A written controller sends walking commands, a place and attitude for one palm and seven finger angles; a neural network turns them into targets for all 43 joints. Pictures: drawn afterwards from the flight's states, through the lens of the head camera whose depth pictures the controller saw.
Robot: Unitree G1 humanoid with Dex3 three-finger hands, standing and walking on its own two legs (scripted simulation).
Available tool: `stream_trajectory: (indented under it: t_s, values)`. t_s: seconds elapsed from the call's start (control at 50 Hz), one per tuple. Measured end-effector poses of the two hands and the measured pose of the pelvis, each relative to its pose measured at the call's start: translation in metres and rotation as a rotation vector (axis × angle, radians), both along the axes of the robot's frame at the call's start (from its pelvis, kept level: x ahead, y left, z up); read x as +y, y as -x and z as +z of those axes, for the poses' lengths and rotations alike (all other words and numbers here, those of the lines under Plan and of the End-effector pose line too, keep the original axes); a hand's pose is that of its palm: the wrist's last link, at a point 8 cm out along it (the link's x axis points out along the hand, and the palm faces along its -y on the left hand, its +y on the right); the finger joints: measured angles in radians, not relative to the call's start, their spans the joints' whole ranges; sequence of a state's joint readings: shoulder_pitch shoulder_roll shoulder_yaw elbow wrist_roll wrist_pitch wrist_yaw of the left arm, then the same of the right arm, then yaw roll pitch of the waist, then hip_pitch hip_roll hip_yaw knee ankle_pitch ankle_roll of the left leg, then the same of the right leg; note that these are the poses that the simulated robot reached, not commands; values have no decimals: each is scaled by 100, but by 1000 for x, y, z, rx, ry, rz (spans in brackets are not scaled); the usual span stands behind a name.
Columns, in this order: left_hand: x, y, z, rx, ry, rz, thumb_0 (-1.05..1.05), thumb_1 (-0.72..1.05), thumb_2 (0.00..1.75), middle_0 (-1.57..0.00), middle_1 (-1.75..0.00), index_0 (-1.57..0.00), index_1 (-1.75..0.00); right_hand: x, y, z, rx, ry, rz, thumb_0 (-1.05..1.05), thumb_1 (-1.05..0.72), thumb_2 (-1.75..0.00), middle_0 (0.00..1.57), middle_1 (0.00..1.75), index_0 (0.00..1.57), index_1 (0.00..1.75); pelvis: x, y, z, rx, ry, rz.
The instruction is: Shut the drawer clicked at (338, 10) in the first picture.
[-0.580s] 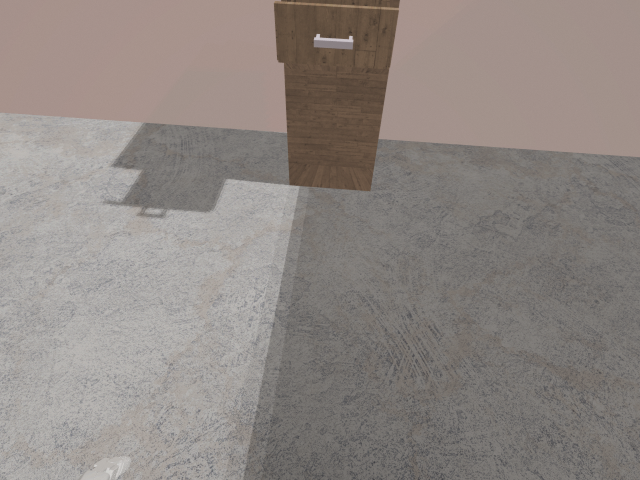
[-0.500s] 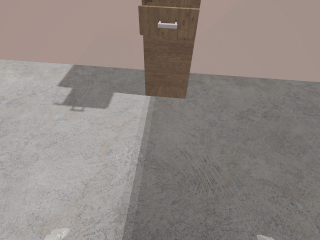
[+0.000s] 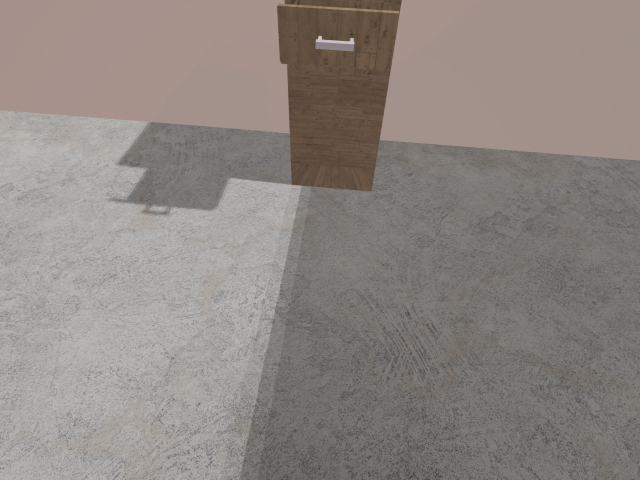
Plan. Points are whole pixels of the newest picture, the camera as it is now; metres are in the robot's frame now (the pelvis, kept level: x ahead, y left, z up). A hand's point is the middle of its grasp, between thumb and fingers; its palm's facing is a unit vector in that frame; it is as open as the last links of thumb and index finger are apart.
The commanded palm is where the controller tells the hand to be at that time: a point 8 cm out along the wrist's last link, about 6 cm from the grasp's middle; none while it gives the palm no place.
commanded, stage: stand and wait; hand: left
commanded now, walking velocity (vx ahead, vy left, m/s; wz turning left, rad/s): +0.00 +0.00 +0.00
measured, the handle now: (335, 42) +1.26 +0.03 +0.03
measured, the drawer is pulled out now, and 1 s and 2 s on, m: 0.27 0.27 0.27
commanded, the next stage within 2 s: look at it before walking up in 0.28 s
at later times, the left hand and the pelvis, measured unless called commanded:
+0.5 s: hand out of the picture +0.07 +0.24 -0.15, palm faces -0.03 -0.94 -0.33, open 7.4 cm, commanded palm none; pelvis -0.01 +0.00 +0.00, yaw +0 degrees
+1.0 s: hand out of the picture +0.07 +0.24 -0.16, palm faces -0.03 -0.94 -0.33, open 7.4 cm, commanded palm none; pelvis +0.00 +0.00 +0.00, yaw +0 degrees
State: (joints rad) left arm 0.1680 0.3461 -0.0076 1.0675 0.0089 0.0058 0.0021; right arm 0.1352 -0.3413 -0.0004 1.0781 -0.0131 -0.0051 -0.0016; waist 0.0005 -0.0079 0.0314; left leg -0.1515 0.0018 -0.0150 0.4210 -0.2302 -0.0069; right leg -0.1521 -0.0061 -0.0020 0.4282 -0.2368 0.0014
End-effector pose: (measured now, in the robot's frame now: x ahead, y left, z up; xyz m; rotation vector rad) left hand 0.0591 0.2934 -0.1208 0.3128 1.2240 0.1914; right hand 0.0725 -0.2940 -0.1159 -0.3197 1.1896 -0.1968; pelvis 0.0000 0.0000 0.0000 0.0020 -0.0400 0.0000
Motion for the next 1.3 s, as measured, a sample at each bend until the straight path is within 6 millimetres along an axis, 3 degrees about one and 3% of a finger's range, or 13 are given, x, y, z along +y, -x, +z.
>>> stream_trajectory:
  t_s: [0.16, 0.44, 1.0, 1.12, 1.3]
  values:
    - [-2, 2, 2, -9, -3, -4, 1, 90, 90, -20, -30, -21, -30, -2, 15, -2, 19, -7, -13, 1, -90, -90, 20, 30, 20, 30, -2, 6, 1, -6, 0, -2]
    - [-8, -2, 3, -25, 5, -14, 1, 90, 90, -20, -30, -21, -30, -1, 21, -3, 24, -17, -14, 1, -90, -90, 20, 30, 20, 30, -5, 10, 2, 0, 0, -2]
    - [-8, -4, 1, 1, 5, -5, 1, 90, 90, -20, -30, -21, -30, -2, 3, 0, 17, -10, -9, 1, -91, -90, 20, 30, 20, 30, -5, 0, 3, 6, 1, -5]
    - [-21, 1, -11, 41, 46, 3, 1, 90, 90, -20, -30, -20, -30, 14, 8, -10, 33, -47, -31, 1, -91, -90, 20, 30, 20, 29, -3, -14, -1, 12, 3, -31]
    - [-53, 15, -42, 199, 149, 24, 1, 91, 90, -20, -30, -20, -30, 48, 37, -37, 153, -120, -149, 1, -91, -90, 20, 30, 20, 29, -2, -61, -17, 37, 4, -82]
